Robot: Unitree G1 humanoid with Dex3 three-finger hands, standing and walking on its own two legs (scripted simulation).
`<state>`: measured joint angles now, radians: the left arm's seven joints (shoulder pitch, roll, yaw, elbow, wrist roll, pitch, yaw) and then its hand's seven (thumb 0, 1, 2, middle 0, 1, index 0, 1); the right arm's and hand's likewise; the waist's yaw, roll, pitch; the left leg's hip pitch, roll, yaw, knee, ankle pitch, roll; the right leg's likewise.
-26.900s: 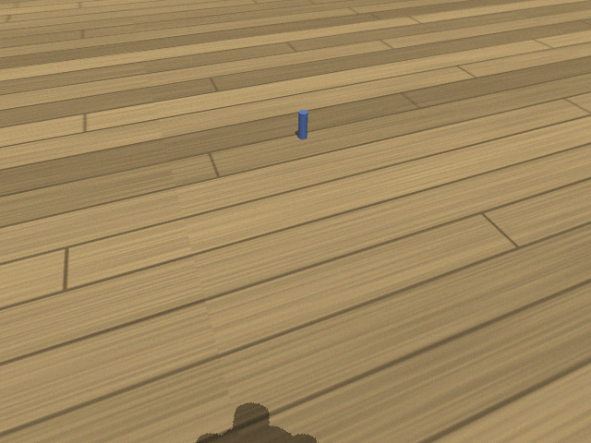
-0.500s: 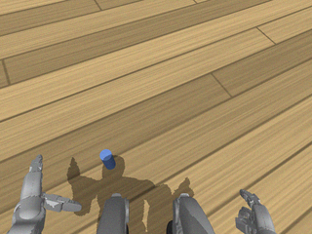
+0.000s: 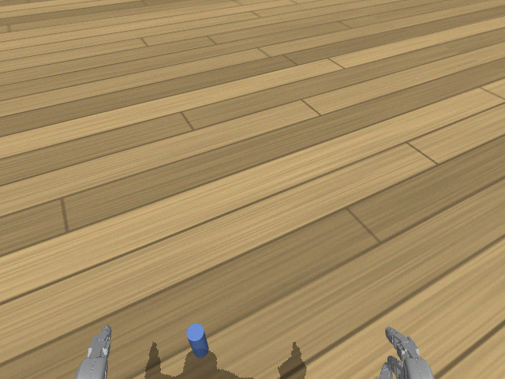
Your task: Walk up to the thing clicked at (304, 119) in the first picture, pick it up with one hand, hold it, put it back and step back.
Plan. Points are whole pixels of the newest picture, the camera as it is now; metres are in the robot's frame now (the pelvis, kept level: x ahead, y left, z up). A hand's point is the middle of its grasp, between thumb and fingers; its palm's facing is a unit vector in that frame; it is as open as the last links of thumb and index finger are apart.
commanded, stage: home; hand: left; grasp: from the side
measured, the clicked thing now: (198, 341) +0.43 +0.18 -0.63
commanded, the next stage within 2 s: stand in 1.62 s
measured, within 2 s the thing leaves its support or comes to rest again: neither
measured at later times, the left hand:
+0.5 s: hand out of the picture +0.15 +0.16 -0.05, palm faces +0.10 -0.95 -0.28, open 17.5 cm
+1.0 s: hand out of the picture +0.16 +0.17 -0.05, palm faces +0.10 -0.96 -0.28, open 17.5 cm
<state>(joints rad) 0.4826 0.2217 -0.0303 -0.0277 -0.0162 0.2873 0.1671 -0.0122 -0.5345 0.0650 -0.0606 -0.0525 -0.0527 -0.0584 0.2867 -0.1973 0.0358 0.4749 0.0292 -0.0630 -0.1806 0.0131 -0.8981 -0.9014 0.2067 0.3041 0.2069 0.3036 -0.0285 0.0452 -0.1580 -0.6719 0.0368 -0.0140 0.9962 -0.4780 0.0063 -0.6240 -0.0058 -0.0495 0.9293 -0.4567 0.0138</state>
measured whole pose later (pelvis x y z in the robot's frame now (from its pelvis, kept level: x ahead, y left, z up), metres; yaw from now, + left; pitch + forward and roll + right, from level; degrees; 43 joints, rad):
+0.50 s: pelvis -0.01 -0.02 +0.01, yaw +1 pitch +7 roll -2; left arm 0.47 0.21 -0.02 0.01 -0.01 0.26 0.13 -0.01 -0.54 0.06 -0.06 -0.05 -0.05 -0.06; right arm 0.29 -0.22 0.03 0.51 0.01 -0.12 -0.18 0.02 -0.90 -0.90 0.21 0.30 0.21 0.30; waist -0.03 0.03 -0.11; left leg -0.63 0.04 -0.03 0.95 -0.44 -0.02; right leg -0.58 0.00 -0.07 0.90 -0.43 -0.01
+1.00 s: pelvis -0.01 -0.01 +0.01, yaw +1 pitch +6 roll -2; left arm 0.47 0.21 -0.02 0.01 -0.01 0.25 0.13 -0.01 -0.54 0.06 -0.06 -0.05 -0.05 -0.06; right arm 0.28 -0.21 0.03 0.51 0.01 -0.14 -0.18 0.02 -0.90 -0.90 0.21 0.30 0.21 0.30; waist -0.02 0.03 -0.11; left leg -0.62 0.04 -0.03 0.95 -0.44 -0.01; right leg -0.58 0.00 -0.06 0.90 -0.43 -0.01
